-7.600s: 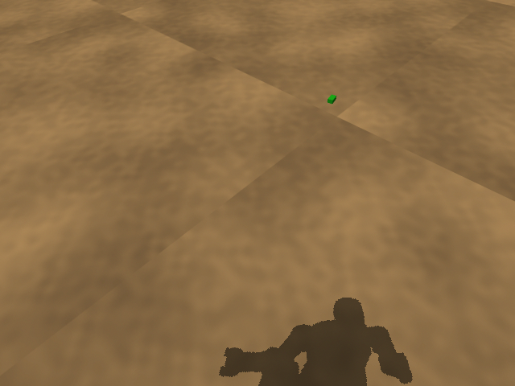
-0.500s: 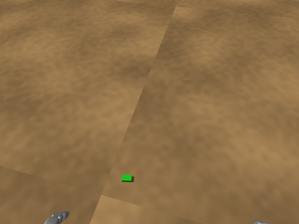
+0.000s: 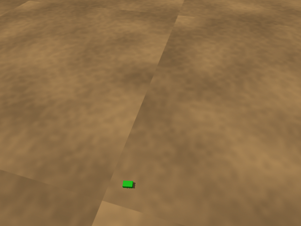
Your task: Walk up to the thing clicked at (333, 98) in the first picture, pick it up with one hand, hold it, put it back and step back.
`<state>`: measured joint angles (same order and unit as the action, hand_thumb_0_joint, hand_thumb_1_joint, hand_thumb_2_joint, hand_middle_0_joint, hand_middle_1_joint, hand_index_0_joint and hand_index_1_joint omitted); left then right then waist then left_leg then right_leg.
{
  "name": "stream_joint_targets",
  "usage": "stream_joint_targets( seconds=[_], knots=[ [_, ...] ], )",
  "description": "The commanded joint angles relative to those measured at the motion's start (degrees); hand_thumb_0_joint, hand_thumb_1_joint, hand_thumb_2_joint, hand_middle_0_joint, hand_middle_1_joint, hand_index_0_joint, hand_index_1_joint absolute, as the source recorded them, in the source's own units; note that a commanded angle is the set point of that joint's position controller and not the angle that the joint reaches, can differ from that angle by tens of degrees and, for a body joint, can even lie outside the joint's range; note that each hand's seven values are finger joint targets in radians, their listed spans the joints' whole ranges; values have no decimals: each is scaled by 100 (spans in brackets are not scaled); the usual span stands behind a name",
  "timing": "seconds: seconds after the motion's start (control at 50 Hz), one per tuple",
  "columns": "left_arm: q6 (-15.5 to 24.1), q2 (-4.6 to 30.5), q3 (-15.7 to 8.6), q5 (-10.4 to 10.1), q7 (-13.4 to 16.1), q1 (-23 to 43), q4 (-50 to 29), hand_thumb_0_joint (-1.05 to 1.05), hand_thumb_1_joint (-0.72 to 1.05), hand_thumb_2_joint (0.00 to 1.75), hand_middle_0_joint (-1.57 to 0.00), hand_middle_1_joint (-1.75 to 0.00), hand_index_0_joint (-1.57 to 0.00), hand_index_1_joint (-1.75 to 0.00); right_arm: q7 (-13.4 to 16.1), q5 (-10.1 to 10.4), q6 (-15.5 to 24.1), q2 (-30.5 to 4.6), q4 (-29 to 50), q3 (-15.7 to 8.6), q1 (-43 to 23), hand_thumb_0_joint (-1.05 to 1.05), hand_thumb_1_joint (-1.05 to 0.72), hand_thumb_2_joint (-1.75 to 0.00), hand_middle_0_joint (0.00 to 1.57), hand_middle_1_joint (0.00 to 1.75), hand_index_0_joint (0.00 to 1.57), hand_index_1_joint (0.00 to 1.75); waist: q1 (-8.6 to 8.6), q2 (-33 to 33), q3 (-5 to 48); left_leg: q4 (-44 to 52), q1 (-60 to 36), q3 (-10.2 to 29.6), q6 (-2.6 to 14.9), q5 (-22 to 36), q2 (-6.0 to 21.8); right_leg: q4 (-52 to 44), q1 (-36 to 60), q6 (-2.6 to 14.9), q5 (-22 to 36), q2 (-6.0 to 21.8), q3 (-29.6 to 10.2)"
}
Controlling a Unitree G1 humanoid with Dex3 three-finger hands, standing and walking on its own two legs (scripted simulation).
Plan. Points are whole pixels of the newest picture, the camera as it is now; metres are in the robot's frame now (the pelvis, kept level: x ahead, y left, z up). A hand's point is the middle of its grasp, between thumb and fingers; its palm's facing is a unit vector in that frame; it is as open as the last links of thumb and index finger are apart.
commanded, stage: walk up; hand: left
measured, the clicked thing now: (127, 184) +0.47 +0.21 -0.77
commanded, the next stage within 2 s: stand in 0.32 s
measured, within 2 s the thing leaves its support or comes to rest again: neither
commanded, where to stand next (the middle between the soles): +0.07 +0.00 m, yaw -1 degrees
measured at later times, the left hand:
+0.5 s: hand out of the picture +0.09 +0.25 -0.16, palm faces -0.02 -0.95 -0.32, open 7.3 cm
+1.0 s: hand out of the picture +0.12 +0.26 -0.16, palm faces -0.02 -0.94 -0.34, open 7.3 cm
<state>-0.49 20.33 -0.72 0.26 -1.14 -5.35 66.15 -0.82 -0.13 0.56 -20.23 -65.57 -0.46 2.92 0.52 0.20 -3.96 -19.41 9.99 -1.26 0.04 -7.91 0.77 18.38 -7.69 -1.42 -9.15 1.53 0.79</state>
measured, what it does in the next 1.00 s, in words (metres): stands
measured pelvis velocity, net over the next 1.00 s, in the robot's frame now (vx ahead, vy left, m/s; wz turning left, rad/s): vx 0.03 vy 0.00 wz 0.00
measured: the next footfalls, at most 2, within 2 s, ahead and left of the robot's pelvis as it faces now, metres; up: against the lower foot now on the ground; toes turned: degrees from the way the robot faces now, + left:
none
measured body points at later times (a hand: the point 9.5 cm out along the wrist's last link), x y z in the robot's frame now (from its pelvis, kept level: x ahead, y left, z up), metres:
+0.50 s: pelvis +0.02 +0.00 +0.00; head +0.03 +0.00 +0.45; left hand +0.09 +0.30 -0.14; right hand +0.10 -0.30 -0.13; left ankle +0.03 +0.12 -0.75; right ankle +0.01 -0.13 -0.75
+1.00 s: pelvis +0.03 +0.00 +0.00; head +0.05 +0.01 +0.45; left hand +0.12 +0.31 -0.13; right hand +0.13 -0.30 -0.13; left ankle +0.03 +0.12 -0.75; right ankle +0.01 -0.13 -0.75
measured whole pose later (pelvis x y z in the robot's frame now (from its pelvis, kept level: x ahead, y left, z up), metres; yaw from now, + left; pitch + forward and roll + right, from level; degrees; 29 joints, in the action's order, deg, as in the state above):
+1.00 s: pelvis +0.03 +0.00 +0.00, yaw +0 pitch -1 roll +0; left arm 0.7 20.2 -0.2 0.5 0.1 -5.1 65.2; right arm -0.4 -0.4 0.5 -19.8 -64.9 -0.2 4.2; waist 0.1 0.4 -2.5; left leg -18.1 6.6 -1.4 0.3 -10.2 0.1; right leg 16.5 -4.0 -2.0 -11.2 2.2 0.7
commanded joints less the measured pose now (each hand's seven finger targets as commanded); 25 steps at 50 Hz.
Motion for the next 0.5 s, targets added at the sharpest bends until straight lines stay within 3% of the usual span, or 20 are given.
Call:
stream_joint_targets(
  seconds=[0.0,0.22,0.28,0.32,0.4,0.48],
  knots=[
    [137,1203,-260,23,58,345,-376,0,90,90,-20,-30,-20,-30,103,5,145,-1264,397,-224,-307,0,-90,-90,20,30,20,30,-85,51,614,334,-253,581,91,10,668,-402,-46,210,109,610,-529],
    [127,1177,-273,19,84,225,-390,0,90,90,-20,-30,-20,-30,115,-1,126,-1225,368,-224,-255,0,-90,-90,20,30,20,30,-57,71,659,297,-251,568,115,307,683,-351,65,203,372,625,-500],
    [104,1174,-276,20,85,229,-389,0,90,90,-20,-30,-20,-30,119,-16,132,-1239,358,-228,-267,0,-90,-90,20,30,20,30,-59,-14,574,361,-155,608,112,224,697,-317,55,213,308,602,-483],
    [187,1169,-234,44,109,138,-342,0,90,90,-20,-30,-20,-30,92,-84,105,-1149,343,-189,-223,0,-90,-90,20,30,20,30,-38,-168,603,447,-174,670,101,-336,673,-416,88,201,-71,625,-552],
    [228,1206,-226,61,121,199,-340,0,90,90,-20,-30,-20,-30,70,-55,97,-1156,353,-186,-150,0,-90,-90,20,30,20,30,-68,-69,458,453,-65,690,101,-402,651,-462,24,184,-189,635,-549],
    [248,1186,-223,46,121,148,-352,0,90,90,-20,-30,-20,-30,73,-58,142,-1177,368,-175,-90,0,-90,-90,20,30,20,30,-52,-54,541,409,-227,669,109,133,671,-412,152,197,285,663,-540]
  ],
)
